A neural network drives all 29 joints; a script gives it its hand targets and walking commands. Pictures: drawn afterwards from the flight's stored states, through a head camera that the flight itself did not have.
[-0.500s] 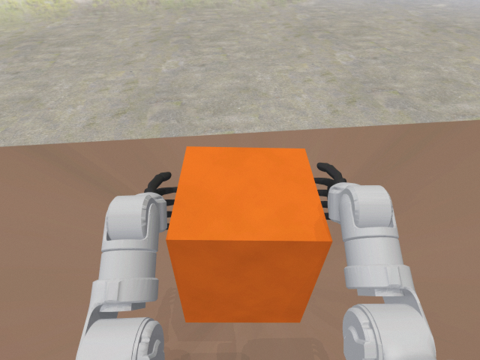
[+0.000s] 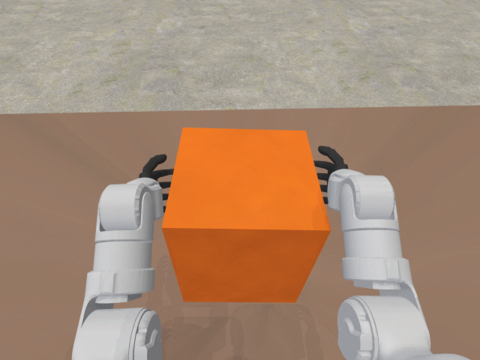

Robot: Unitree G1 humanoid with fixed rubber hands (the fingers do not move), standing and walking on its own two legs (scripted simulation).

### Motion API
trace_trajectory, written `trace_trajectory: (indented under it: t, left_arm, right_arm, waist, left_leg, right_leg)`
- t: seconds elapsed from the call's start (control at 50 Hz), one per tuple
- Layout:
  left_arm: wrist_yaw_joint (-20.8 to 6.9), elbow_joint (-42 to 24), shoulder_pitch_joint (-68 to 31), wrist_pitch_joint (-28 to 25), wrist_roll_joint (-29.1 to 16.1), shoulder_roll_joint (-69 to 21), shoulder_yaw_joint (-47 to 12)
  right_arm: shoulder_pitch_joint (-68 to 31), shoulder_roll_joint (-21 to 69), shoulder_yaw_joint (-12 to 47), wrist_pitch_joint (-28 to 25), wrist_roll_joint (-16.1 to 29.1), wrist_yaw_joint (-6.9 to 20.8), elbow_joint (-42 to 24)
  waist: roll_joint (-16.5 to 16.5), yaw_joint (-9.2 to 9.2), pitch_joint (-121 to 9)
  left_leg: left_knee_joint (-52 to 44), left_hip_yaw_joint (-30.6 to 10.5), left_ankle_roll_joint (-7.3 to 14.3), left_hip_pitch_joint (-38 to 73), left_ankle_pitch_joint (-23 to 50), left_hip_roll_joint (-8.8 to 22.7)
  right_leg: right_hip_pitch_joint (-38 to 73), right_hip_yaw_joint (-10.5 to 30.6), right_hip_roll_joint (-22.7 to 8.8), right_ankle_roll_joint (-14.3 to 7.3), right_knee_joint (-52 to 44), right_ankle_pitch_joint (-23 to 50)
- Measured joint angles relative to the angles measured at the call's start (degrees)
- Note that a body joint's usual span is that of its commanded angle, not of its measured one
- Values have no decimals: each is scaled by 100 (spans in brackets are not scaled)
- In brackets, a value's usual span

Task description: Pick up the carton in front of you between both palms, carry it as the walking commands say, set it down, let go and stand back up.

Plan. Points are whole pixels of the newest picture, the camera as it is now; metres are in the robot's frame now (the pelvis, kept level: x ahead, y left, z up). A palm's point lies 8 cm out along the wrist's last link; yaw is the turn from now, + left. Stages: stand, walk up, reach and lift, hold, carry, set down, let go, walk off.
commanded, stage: carry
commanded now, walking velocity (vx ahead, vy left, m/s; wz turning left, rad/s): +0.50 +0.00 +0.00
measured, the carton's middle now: (242, 219) +0.35 +0.01 +0.04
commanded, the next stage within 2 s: none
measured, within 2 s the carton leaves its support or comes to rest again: neither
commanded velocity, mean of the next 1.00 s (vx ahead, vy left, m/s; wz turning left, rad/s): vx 0.50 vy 0.00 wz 0.00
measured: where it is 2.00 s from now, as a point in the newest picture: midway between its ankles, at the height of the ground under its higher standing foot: (230, 186)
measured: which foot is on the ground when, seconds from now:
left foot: down 0.00-0.46, up 0.48-0.96, down 0.98-1.00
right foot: up 0.00-0.42, down 0.44-0.96, up 0.98-1.00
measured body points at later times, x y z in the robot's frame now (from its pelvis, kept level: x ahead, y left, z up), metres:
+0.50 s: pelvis +0.29 -0.01 -0.03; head +0.29 -0.02 +0.42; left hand +0.65 +0.13 +0.08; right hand +0.66 -0.17 +0.08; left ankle +0.10 +0.08 -0.67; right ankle +0.38 -0.06 -0.75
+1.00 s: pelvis +0.58 +0.02 -0.06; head +0.59 +0.02 +0.39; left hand +0.95 +0.18 +0.07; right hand +0.96 -0.12 +0.08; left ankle +0.69 +0.07 -0.78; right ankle +0.39 -0.06 -0.72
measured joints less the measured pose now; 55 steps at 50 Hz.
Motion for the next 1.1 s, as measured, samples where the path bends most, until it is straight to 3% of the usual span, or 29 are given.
trace_trajectory:
  t: [0.06,0.12,0.2,0.3,0.4,0.44,0.48,0.52,0.58,0.68,0.76,0.84,0.92,0.96,1.04,1.1]
  left_arm:
    - [-5,31,103,12,6,-31,-20]
    - [2,-172,129,11,52,-94,-110]
    - [2,-602,167,-44,118,-194,-81]
    - [2,-1030,222,-38,198,-288,52]
    - [-40,-866,229,14,293,-297,159]
    - [-71,-590,151,6,358,-307,148]
    - [-90,-290,83,-118,444,-356,138]
    - [-96,-37,114,-162,455,-359,93]
    - [-98,-104,348,-103,332,-287,0]
    - [-75,-514,470,-157,151,-214,-48]
    - [-60,-765,435,-236,101,-243,-21]
    - [-57,-902,317,-237,78,-258,-34]
    - [-57,-699,142,-195,82,-241,-69]
    - [-59,-507,73,-144,65,-170,-73]
    - [-88,-28,-42,-127,-16,43,-63]
    - [-86,89,63,-20,69,-35,-126]
  right_arm:
    - [323,68,50,-4,-21,0,-168]
    - [497,33,78,11,77,-47,-515]
    - [504,18,43,-36,191,-78,-900]
    - [358,21,42,-86,269,-88,-1046]
    - [199,-39,123,-108,285,-84,-614]
    - [153,-135,147,-92,298,-65,-373]
    - [46,-280,176,-153,324,-23,-61]
    - [105,-316,195,-162,329,-13,130]
    - [227,-240,276,-59,247,-16,86]
    - [308,-94,247,-5,130,-32,-436]
    - [409,7,160,-28,71,-34,-894]
    - [447,36,84,23,50,-34,-1247]
    - [376,-8,1,122,49,-32,-1206]
    - [270,-16,-4,143,11,-20,-958]
    - [82,25,45,29,-104,-1,-316]
    - [280,-33,83,96,-10,0,-216]
  waist:
    - [71,-86,141]
    - [111,-158,328]
    - [127,-289,447]
    - [127,-470,365]
    - [117,-567,63]
    - [81,-516,-54]
    - [310,-336,-42]
    - [277,-188,27]
    - [181,-27,202]
    - [150,160,482]
    - [150,243,505]
    - [186,295,396]
    - [230,343,145]
    - [254,307,19]
    - [51,4,22]
    - [127,-160,134]
  left_leg:
    - [-8,-43,17,248,-403,4]
    - [-218,-58,40,538,-497,-18]
    - [-442,-79,65,927,-710,-72]
    - [-632,-141,-4,1525,-1127,-146]
    - [-446,-201,-143,2196,-1881,-210]
    - [337,-218,-202,2230,-2270,-238]
    - [1842,-399,-261,1733,-2460,-106]
    - [3212,-608,-244,1018,-2442,-151]
    - [3736,-678,-262,62,-2010,-2]
    - [2939,-736,-378,-1045,-1462,347]
    - [2197,-680,-411,-1463,-806,449]
    - [1101,-547,-351,-1369,86,367]
    - [-325,-246,-184,-762,906,120]
    - [-923,-43,-96,-214,1238,10]
    - [3,28,131,-148,-3,-182]
    - [-56,-7,225,151,-174,-198]
  right_leg:
    - [-837,-103,56,-104,983,222]
    - [-1520,-204,-47,-83,777,547]
    - [-2140,-204,-148,-44,34,1018]
    - [-2290,-254,-130,-112,-1245,2138]
    - [-1627,-580,120,-358,-2847,3158]
    - [-1087,-730,182,-473,-3292,3401]
    - [-1167,-804,341,-622,-2644,2728]
    - [-1138,-806,367,-704,-2282,2256]
    - [-840,-782,382,-708,-2378,2051]
    - [-332,-732,407,-726,-2689,1798]
    - [93,-645,406,-659,-2865,1509]
    - [588,-544,424,-559,-2984,1125]
    - [1090,-466,461,-438,-2797,497]
    - [1188,-450,480,-370,-2150,102]
    - [41,-149,418,-184,882,-170]
    - [-882,-114,276,-184,1473,347]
